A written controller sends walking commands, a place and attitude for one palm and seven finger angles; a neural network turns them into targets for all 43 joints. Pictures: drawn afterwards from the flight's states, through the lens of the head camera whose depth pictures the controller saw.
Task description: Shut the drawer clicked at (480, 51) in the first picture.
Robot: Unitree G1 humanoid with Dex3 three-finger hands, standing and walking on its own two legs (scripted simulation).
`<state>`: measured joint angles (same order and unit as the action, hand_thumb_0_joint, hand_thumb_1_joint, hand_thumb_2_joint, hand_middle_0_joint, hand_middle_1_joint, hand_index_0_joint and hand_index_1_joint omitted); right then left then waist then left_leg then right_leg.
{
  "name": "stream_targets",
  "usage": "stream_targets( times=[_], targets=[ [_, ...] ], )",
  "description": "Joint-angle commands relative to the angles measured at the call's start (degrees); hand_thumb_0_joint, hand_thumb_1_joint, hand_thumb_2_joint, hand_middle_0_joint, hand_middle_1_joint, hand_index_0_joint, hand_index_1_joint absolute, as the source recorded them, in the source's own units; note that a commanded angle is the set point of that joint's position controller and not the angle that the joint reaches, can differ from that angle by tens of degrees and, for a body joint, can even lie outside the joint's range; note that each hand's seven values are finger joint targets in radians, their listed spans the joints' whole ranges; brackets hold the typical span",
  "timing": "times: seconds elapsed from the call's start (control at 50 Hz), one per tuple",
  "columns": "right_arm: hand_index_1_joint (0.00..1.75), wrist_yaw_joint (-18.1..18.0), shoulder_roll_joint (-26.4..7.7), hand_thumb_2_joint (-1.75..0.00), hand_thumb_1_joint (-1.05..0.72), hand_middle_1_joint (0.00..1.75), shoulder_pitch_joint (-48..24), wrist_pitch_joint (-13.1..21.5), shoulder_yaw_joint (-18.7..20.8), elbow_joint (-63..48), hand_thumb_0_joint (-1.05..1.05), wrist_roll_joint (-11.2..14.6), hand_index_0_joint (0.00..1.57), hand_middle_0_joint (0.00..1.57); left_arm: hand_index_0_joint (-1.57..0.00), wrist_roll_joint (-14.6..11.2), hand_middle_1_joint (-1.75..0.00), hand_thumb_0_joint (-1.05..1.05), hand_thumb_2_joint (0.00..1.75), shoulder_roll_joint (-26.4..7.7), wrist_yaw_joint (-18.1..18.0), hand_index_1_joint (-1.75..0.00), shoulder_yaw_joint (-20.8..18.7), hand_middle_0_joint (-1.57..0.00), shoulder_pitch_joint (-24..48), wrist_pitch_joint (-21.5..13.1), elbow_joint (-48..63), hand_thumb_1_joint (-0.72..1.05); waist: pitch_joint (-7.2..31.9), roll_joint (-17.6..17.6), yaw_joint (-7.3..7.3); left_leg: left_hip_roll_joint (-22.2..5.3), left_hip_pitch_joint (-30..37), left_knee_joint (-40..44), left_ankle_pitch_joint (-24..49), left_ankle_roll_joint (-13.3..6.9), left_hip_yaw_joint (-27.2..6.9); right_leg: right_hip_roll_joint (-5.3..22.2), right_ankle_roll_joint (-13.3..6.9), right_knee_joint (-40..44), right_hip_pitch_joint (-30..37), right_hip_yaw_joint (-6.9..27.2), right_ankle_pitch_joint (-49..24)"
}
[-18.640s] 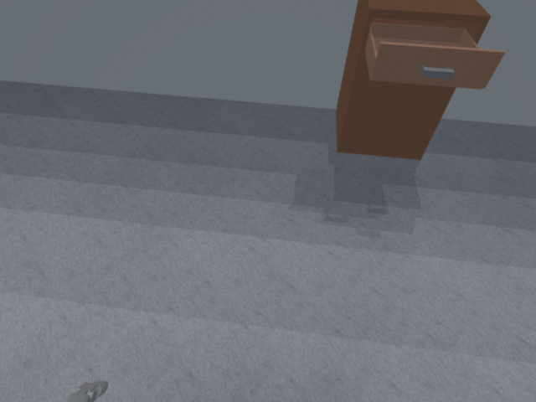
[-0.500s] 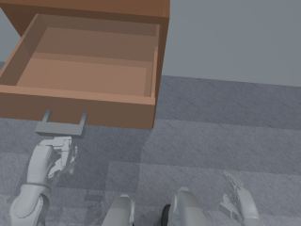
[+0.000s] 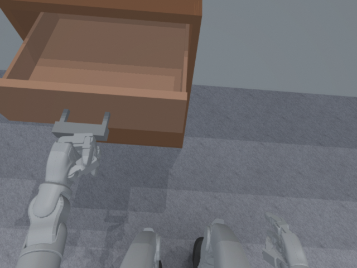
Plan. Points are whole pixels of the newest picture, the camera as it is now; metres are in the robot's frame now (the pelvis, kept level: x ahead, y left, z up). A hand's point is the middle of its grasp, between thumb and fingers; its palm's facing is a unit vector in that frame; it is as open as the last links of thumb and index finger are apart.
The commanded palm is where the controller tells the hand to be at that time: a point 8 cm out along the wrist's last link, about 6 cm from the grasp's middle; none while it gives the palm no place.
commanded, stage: push the drawer shut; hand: left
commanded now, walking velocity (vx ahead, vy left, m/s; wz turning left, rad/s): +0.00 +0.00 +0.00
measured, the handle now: (84, 122) +0.41 +0.23 +0.03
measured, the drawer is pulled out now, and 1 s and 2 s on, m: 0.23 0.11 0.00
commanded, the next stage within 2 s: none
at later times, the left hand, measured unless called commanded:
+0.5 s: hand (103, 133) +0.39 +0.18 +0.02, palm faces -0.05 -1.00 -0.05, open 3.4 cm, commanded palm +0.38 +0.23 +0.03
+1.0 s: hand (108, 110) +0.45 +0.18 +0.03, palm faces -0.04 -1.00 -0.05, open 3.4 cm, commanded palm +0.44 +0.23 +0.03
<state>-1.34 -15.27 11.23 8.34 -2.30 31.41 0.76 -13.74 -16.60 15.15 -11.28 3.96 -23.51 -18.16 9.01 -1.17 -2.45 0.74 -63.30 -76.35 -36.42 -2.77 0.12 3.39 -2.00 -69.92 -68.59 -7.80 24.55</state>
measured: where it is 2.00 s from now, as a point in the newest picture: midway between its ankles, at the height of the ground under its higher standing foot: outside the picture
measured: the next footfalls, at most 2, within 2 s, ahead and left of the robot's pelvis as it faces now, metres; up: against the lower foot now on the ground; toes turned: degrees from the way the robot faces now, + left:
none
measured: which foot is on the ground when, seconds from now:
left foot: down 0.00-1.00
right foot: down 0.00-1.00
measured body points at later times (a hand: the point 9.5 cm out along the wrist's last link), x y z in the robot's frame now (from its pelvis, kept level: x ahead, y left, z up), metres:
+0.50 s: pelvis +0.01 +0.00 +0.01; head +0.14 +0.02 +0.44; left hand +0.39 +0.24 +0.03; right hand +0.13 -0.25 -0.10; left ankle +0.00 +0.09 -0.62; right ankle +0.08 -0.11 -0.62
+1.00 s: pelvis +0.00 +0.00 +0.00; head +0.15 +0.01 +0.43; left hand +0.45 +0.24 +0.03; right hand +0.09 -0.27 -0.11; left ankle +0.00 +0.09 -0.62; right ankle +0.08 -0.11 -0.62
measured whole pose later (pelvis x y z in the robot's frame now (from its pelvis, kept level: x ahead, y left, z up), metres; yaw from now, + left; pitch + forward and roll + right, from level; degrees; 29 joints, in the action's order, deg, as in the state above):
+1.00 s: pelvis +0.00 +0.00 +0.00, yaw -1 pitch +26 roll -2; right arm -0.7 -15.7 14.5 2.7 -2.8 34.9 -0.4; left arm -9.5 -22.7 15.5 -18.3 34.2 -27.3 -50.4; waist 7.6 -1.1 -6.6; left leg 0.1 -65.1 -74.6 -35.2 -2.6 0.8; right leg 2.5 -2.2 -68.1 -70.7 -7.1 23.0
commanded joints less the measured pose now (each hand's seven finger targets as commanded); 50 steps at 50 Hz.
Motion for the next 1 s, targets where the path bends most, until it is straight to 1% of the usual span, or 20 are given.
stream_targets(
  times=[0.0, 0.06, 0.2, 0.22, 0.24, 0.26, 0.38, 0.4, 0.5, 0.54, 0.58, 0.72, 0.74, 0.76, 0.78, 0.82, 0.84, 0.88, 0.94, 0.98],
  targets=[
    [0.30, -0.7, -8.8, -0.90, -0.90, 0.30, 2.0, 2.2, 3.9, -6.5, 0.00, 0.4, 0.20, 0.20, -1.40, -0.5, -1.60, 0.00, 0.90, -8.6, -0.9, -1.60, -3.5, -1.40, 16.0, -3.4, 9.5, 0.90, 21.8, -2.4, -1.57, 0.0, 6.5, 13.8, 16.5, 2.2, -3.8, -2.4, 0.3, 8.0, 21.4, 5.8, -3.9],
    [0.30, -0.5, -8.6, -0.90, -0.90, 0.30, 2.6, 1.7, 3.7, -6.8, 0.00, 0.3, 0.20, 0.20, -1.40, 0.1, -1.60, 0.00, 0.90, -8.9, -1.3, -1.60, -3.9, -1.40, 16.6, -3.8, 7.5, 0.90, 22.3, -2.6, -1.01, 0.1, 6.8, 14.4, 16.9, 2.2, -3.8, -2.6, 0.1, 7.9, 22.2, 5.9, -4.2],
    [0.30, -0.3, -8.9, -0.90, -0.90, 0.30, 4.0, 0.4, 4.0, -5.8, 0.00, 0.1, 0.20, 0.20, -1.40, 0.8, -1.60, 0.00, 0.90, -9.5, -1.9, -1.60, -4.3, -1.40, 22.5, -4.6, 3.4, 0.90, 22.9, -2.5, -1.89, -0.4, 8.3, 14.5, 19.9, 2.7, -4.1, -2.7, 0.2, 7.7, 21.9, 5.6, -7.1],
    [0.30, -0.3, -9.0, -0.90, -0.90, 0.30, 4.2, 0.2, 4.0, -5.8, 0.00, 0.1, 0.20, 0.20, -1.40, 0.9, -1.60, 0.00, 0.90, -10.6, -2.0, -1.60, -5.3, -1.40, 22.6, -4.8, 3.3, 0.90, 23.6, -2.8, -1.40, -0.3, 8.2, 14.6, 20.7, 2.8, -4.0, -2.6, 0.1, 7.4, 22.8, 5.7, -7.8],
    [0.30, -0.3, -9.0, -0.90, -0.90, 0.30, 4.6, 0.0, 4.1, -5.9, 0.00, 0.1, 0.20, 0.20, -1.40, 1.0, -1.60, 0.00, 0.90, -10.1, -1.8, -1.60, -4.5, -1.40, 22.8, -4.9, 2.9, 0.90, 24.1, -2.6, -1.91, -0.4, 9.1, 14.3, 22.7, 2.9, -4.2, -2.9, 0.0, 7.0, 22.6, 5.5, -9.3],
    [0.30, -0.2, -8.9, -0.90, -0.90, 0.30, 4.8, -0.2, 4.1, -5.7, 0.00, 0.0, 0.20, 0.20, -1.40, 1.1, -1.60, 0.00, 0.90, -10.4, -1.7, -1.60, -5.1, -1.40, 22.9, -5.1, 2.8, 0.90, 24.9, -3.8, -1.41, -0.4, 9.7, 14.4, 23.6, 3.0, -3.8, -2.8, 0.0, 7.2, 23.1, 5.7, -10.1],
    [0.30, 0.3, -8.8, -0.90, -0.90, 0.30, 5.6, -1.3, 4.4, -5.0, 0.00, 0.0, 0.20, 0.20, -1.40, 0.8, -1.60, 0.00, 0.90, -9.3, -1.4, -1.60, -4.2, -1.40, 24.8, -5.7, 1.9, 0.90, 25.9, -5.0, -1.94, -0.9, 12.8, 14.4, 29.3, 4.0, -4.2, -2.9, 0.1, 7.0, 22.6, 5.3, -13.2],
    [0.30, 0.4, -9.0, -0.90, -0.90, 0.30, 6.1, -1.5, 4.6, -4.8, 0.00, -0.1, 0.20, 0.20, -1.40, 0.9, -1.60, 0.00, 0.90, -10.2, -1.5, -1.60, -5.3, -1.40, 24.0, -5.7, 0.5, 0.90, 26.0, -3.8, -1.74, -1.1, 12.5, 14.5, 29.7, 4.0, -4.2, -3.0, 0.1, 7.0, 23.0, 5.3, -13.6],
    [0.30, 0.4, -8.9, -0.90, -0.90, 0.30, 6.5, -2.1, 4.5, -3.9, 0.00, -0.3, 0.20, 0.20, -1.40, 1.3, -1.60, 0.00, 0.90, -10.4, -1.7, -1.60, -5.4, -1.40, 28.9, -6.4, -2.0, 0.90, 25.1, -3.6, -2.65, -0.9, 10.7, 14.1, 27.5, 3.5, -3.6, -3.0, 0.2, 7.2, 23.3, 5.7, -13.6],
    [0.30, 0.3, -9.1, -0.90, -0.90, 0.30, 6.9, -2.4, 4.4, -3.8, 0.00, -0.3, 0.20, 0.20, -1.40, 1.6, -1.60, 0.00, 0.90, -12.3, -1.8, -1.60, -6.4, -1.40, 30.8, -6.8, -3.0, 0.90, 24.9, -3.9, -2.60, -0.8, 10.4, 14.1, 27.7, 3.5, -3.9, -3.1, 0.0, 6.8, 23.3, 5.6, -13.8],
    [0.30, 0.3, -8.9, -0.90, -0.90, 0.30, 6.9, -2.6, 4.3, -3.2, 0.00, -0.3, 0.20, 0.20, -1.40, 1.7, -1.60, 0.00, 0.90, -11.5, -1.7, -1.60, -6.0, -1.40, 33.5, -6.9, -5.1, 0.90, 24.4, -3.4, -3.37, -0.7, 9.8, 14.0, 26.0, 3.3, -3.5, -3.0, 0.2, 7.3, 22.9, 5.7, -13.0],
    [0.30, -0.2, -9.4, -0.90, -0.90, 0.30, 8.0, -3.0, 4.0, -1.8, 0.00, -0.5, 0.20, 0.20, -1.40, 2.4, -1.60, 0.00, 0.90, -14.5, -0.8, -1.60, -7.5, -1.40, 42.6, -7.3, -10.9, 0.90, 26.4, -3.8, -4.36, -0.4, 8.5, 13.2, 23.1, 2.6, -3.4, -2.9, 0.4, 7.6, 23.0, 6.6, -11.5],
    [0.30, -0.2, -9.4, -0.90, -0.90, 0.30, 8.2, -3.0, 3.9, -1.8, 0.00, -0.6, 0.20, 0.20, -1.40, 2.3, -1.60, 0.00, 0.90, -14.9, -0.4, -1.60, -7.3, -1.40, 44.6, -7.4, -11.3, 0.90, 26.5, -5.5, -4.68, -0.3, 8.7, 13.0, 23.1, 2.6, -3.4, -2.9, 0.2, 7.4, 22.7, 6.5, -11.7],
    [0.30, -0.2, -9.5, -0.90, -0.90, 0.30, 8.7, -3.2, 3.9, -1.6, 0.00, -0.8, 0.20, 0.20, -1.40, 2.5, -1.60, 0.00, 0.90, -16.5, -0.3, -1.60, -8.8, -1.40, 44.8, -7.6, -11.3, 0.90, 28.3, -6.0, -3.89, -0.4, 10.0, 13.3, 24.6, 2.9, -3.7, -3.0, 0.1, 7.2, 23.2, 6.4, -12.3],
    [0.30, -0.1, -9.5, -0.90, -0.90, 0.30, 8.6, -3.3, 3.9, -1.7, 0.00, -0.7, 0.20, 0.20, -1.40, 2.5, -1.60, 0.00, 0.90, -15.7, -0.1, -1.60, -8.0, -1.40, 45.0, -7.5, -11.9, 0.90, 28.6, -5.9, -4.06, -0.3, 10.1, 13.3, 24.9, 2.9, -3.6, -2.9, 0.2, 7.3, 23.4, 6.5, -12.5],
    [0.30, 0.0, -9.5, -0.90, -0.90, 0.30, 8.6, -3.5, 3.7, -1.3, 0.00, -0.7, 0.20, 0.20, -1.40, 2.3, -1.60, 0.00, 0.90, -15.9, -0.1, -1.60, -8.5, -1.40, 46.5, -7.3, -15.0, 0.90, 27.0, -3.3, -4.88, -0.3, 7.5, 13.0, 22.1, 2.3, -3.2, -3.0, 0.5, 8.1, 23.8, 6.9, -11.3],
    [0.30, -0.2, -9.7, -0.90, -0.90, 0.30, 9.0, -3.5, 3.6, -1.3, 0.00, -0.7, 0.20, 0.20, -1.40, 2.3, -1.60, 0.00, 0.90, -17.6, 0.1, -1.60, -9.2, -1.40, 48.3, -7.4, -15.8, 0.90, 26.8, -3.6, -5.00, -0.3, 6.8, 12.8, 21.4, 2.1, -3.3, -3.2, 0.3, 7.8, 23.7, 7.0, -10.9],
    [0.30, 0.0, -9.6, -0.90, -0.90, 0.30, 9.3, -3.6, 3.5, -1.1, 0.00, -0.8, 0.20, 0.20, -1.40, 2.8, -1.60, 0.00, 0.90, -17.0, 0.2, -1.60, -8.5, -1.40, 51.4, -7.7, -16.7, 0.90, 27.3, -5.4, -5.21, -0.2, 7.7, 13.3, 20.6, 2.2, -3.5, -3.1, 0.3, 8.0, 22.6, 6.9, -9.7],
    [0.30, -0.1, -10.1, -0.90, -0.90, 0.30, 10.3, -3.9, 3.3, -0.7, 0.00, -1.0, 0.20, 0.20, -1.40, 3.1, -1.60, 0.00, 0.90, -19.0, 0.2, -1.60, -9.8, -1.40, 54.0, -7.9, -20.7, 0.90, 26.4, -3.5, -6.12, -0.3, 5.8, 12.7, 19.7, 1.7, -3.5, -3.3, 0.3, 7.9, 22.6, 7.0, -9.4],
    [0.30, 0.1, -10.1, -0.90, -0.90, 0.30, 10.8, -4.2, 3.3, -0.5, 0.00, -1.1, 0.20, 0.20, -1.40, 3.6, -1.60, 0.00, 0.90, -20.0, 0.3, -1.60, -10.6, -1.40, 55.4, -8.2, -22.5, 0.90, 27.5, -4.7, -5.88, -0.1, 5.2, 12.6, 19.5, 1.7, -3.2, -3.2, 0.4, 8.0, 23.2, 7.5, -9.5]
  ],
)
